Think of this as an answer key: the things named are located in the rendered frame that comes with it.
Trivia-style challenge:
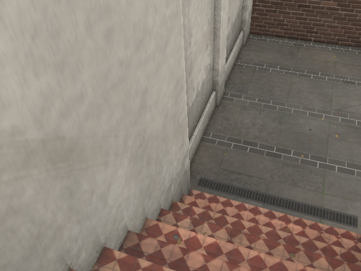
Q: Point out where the stairs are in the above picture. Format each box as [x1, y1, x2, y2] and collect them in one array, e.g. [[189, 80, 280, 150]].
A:
[[70, 189, 361, 271]]

